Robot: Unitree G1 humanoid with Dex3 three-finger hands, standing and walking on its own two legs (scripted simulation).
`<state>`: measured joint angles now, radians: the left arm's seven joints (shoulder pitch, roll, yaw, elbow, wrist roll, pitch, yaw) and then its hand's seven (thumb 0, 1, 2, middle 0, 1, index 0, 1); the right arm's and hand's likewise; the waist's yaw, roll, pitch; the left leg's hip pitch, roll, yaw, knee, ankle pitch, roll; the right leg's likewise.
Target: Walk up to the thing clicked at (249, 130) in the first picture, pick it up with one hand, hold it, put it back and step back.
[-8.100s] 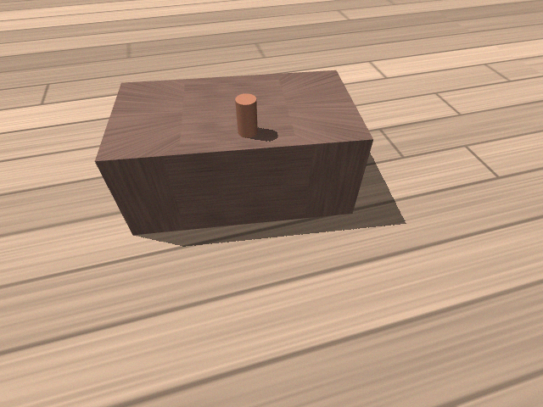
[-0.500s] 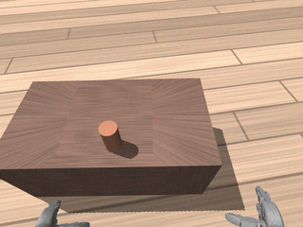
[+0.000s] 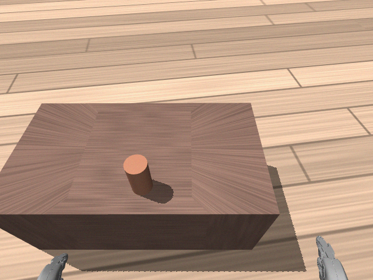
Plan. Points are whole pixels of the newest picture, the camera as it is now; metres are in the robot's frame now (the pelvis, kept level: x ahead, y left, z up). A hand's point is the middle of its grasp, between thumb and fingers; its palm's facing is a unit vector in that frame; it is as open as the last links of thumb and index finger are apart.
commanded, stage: go down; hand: left
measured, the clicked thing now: (139, 175) +0.50 +0.18 -0.22
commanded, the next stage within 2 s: none
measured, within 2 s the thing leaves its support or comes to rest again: neither
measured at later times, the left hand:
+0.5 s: hand out of the picture +0.14 +0.26 -0.10, palm faces +0.08 -0.94 -0.32, open 17.4 cm
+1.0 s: hand (49, 218) +0.27 +0.32 -0.02, palm faces +0.14 -0.97 -0.19, open 17.3 cm
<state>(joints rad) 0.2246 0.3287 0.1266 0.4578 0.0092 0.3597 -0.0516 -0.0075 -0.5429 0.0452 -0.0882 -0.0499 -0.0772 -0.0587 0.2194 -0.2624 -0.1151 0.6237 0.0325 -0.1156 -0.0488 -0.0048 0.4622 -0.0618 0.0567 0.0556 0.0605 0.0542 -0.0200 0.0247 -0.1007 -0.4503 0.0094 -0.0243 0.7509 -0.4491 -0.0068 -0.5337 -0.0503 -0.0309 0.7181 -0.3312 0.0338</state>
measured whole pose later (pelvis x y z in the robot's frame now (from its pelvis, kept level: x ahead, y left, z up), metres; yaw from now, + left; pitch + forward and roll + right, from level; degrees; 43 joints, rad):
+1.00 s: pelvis -0.03 +0.00 -0.02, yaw +0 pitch +9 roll -1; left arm -0.22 0.59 0.37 0.73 -0.08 0.22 -0.31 -0.01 -0.51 0.08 -0.06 -0.04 -0.05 -0.05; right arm 0.38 -0.24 -0.01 0.35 0.04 -0.21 -0.07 -0.01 0.55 -0.05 0.06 0.06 0.06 0.05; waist -0.06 -0.01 -0.11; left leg -0.59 0.01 -0.03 0.89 -0.47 -0.01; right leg -0.66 -0.05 -0.03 0.84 -0.34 0.03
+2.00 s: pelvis -0.02 +0.00 -0.04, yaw -1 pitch +18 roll -3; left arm -0.61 0.80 0.59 1.13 -0.09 -0.15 -0.47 -0.02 -0.56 0.09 -0.05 -0.05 -0.05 -0.06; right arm 0.33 -0.26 0.02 0.29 0.01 -0.15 -0.03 -0.01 0.53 -0.06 0.06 0.06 0.06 0.05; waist -0.14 -0.03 -0.14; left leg -0.80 0.03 -0.04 1.02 -0.52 -0.01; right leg -0.86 -0.03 -0.04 0.91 -0.36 0.03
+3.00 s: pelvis -0.08 +0.00 -0.16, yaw -3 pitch +34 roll -6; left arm -0.88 0.83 0.61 1.36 -0.04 -0.60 -0.33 -0.02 -0.61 0.06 -0.06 -0.07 -0.04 -0.08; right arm 0.31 -0.29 0.01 -0.11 -0.09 -0.16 0.05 -0.01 0.50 -0.06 0.06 0.06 0.07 0.06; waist -0.41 -0.08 -0.13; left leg -1.52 0.03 -0.10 1.58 -0.66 -0.02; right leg -1.56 -0.02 -0.07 1.42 -0.45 0.02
